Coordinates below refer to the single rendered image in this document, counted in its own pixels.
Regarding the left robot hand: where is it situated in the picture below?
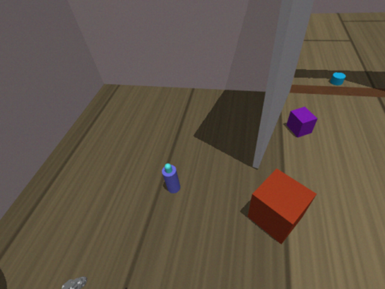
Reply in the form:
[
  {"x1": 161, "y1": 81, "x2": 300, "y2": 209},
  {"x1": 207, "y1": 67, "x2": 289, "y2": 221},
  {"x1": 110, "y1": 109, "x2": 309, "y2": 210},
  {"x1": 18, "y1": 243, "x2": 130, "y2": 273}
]
[{"x1": 62, "y1": 276, "x2": 87, "y2": 289}]

